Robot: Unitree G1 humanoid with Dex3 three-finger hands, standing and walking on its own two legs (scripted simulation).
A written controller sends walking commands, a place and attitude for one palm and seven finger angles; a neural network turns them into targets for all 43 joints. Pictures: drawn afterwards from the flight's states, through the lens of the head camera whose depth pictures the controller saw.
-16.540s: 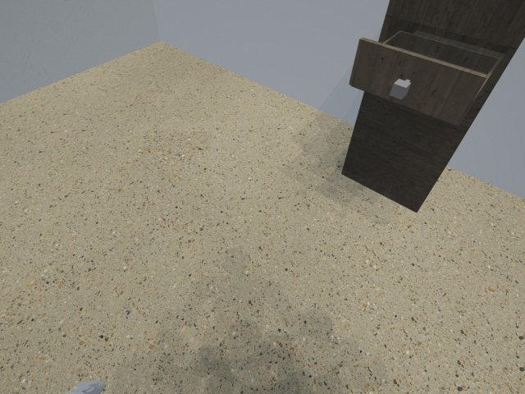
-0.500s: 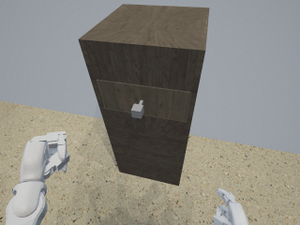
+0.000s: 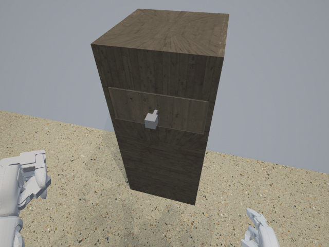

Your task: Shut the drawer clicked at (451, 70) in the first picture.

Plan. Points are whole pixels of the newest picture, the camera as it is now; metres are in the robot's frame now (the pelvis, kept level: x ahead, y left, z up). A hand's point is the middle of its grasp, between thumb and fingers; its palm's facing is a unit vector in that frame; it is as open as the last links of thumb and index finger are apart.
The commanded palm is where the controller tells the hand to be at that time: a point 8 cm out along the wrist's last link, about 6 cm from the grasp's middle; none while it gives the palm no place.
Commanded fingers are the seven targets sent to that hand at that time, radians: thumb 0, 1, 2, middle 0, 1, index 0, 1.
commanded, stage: step back with the hand held close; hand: left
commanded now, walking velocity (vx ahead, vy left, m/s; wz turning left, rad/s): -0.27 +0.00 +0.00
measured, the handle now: (153, 117) +0.58 +0.13 -0.03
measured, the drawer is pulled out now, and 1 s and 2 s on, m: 0.00 0.00 0.00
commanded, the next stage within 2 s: stop stepping back and stand still in 1.62 s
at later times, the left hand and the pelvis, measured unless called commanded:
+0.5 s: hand (32, 189) +0.16 +0.26 +0.16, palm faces +0.32 -0.80 -0.51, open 3.3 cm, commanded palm +0.10 +0.30 +0.18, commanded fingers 0.00 0.90 0.90 -1.40 -1.60 -1.40 -1.60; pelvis -0.04 +0.02 +0.00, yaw -1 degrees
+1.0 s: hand (15, 221) +0.10 +0.25 +0.16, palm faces +0.38 -0.78 -0.50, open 3.3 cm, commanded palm +0.04 +0.29 +0.18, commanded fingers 0.00 0.90 0.90 -1.40 -1.60 -1.40 -1.60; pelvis -0.10 +0.01 -0.02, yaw +0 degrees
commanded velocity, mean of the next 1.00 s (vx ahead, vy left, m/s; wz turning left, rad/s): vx -0.30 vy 0.00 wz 0.02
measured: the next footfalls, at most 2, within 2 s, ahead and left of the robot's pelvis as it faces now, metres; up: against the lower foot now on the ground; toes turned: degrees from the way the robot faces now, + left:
right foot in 1.42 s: -0.08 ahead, -0.12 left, +0.00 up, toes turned +13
left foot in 1.58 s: -0.07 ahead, +0.11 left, +0.00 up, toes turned +7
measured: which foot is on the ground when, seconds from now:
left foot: down 0.00-1.00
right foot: down 0.00-1.00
